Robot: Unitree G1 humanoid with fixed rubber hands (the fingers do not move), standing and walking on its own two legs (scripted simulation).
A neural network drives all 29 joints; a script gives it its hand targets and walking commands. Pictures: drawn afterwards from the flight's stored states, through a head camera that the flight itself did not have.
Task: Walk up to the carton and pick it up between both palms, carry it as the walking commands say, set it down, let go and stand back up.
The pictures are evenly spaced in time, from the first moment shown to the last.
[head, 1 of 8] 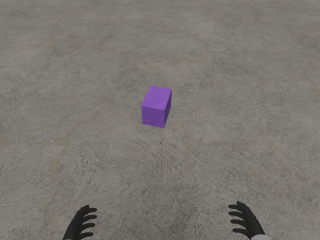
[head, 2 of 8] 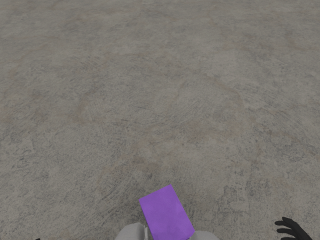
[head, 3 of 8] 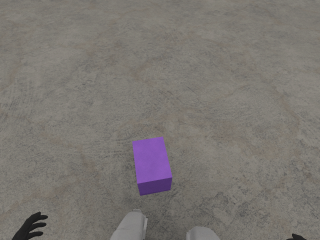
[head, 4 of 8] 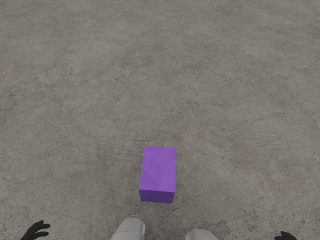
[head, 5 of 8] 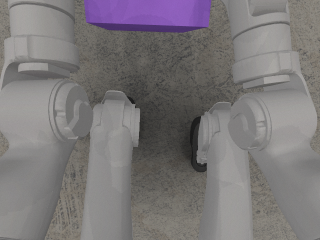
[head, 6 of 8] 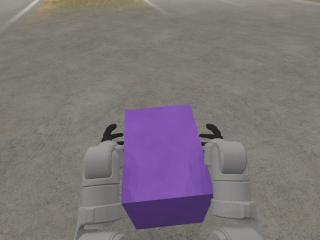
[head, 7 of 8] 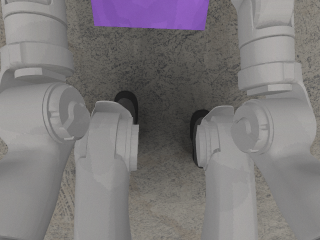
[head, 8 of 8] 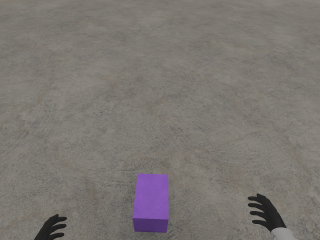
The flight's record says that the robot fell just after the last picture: no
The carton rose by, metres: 0.69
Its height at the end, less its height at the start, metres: +0.00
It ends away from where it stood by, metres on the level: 0.37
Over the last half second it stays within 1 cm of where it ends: yes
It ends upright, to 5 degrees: yes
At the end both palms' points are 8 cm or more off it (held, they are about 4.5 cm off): yes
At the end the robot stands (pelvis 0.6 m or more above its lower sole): yes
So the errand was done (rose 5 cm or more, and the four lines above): yes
